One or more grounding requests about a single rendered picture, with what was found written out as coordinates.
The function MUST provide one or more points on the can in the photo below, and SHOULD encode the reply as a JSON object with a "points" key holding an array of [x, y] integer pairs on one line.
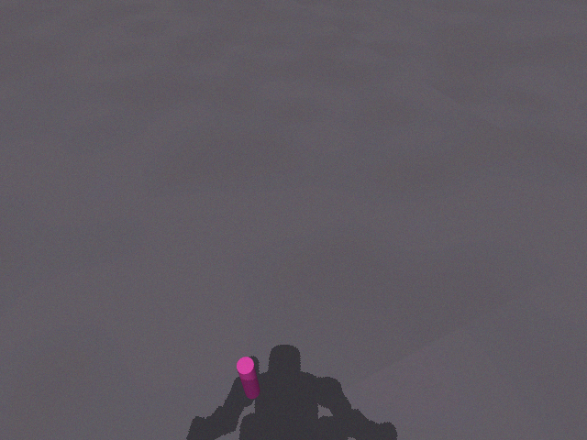
{"points": [[248, 377]]}

